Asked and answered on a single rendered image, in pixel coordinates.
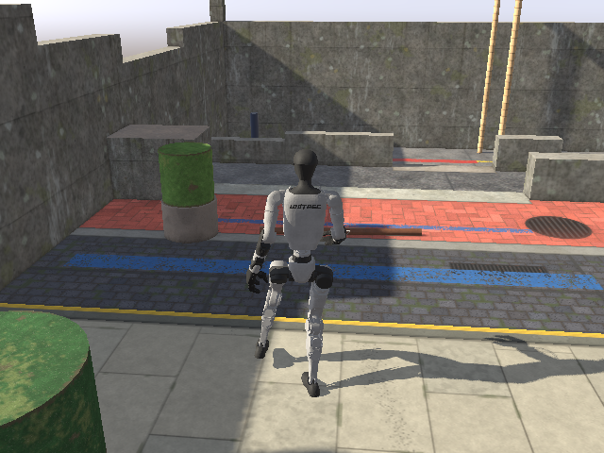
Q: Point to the left robot upper arm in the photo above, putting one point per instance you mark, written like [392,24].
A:
[273,200]

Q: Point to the robot right forearm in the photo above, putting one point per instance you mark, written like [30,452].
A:
[339,241]

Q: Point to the robot left forearm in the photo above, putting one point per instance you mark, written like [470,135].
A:
[259,255]

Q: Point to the right robot foot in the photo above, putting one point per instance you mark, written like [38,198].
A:
[313,389]

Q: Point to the humanoid robot torso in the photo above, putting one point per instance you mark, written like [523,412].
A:
[303,227]

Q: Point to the right robot upper arm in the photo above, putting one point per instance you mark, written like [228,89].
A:
[336,211]

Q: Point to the robot left hand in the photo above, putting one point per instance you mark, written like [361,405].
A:
[251,280]

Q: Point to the robot right hand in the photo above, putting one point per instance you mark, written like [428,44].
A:
[327,239]

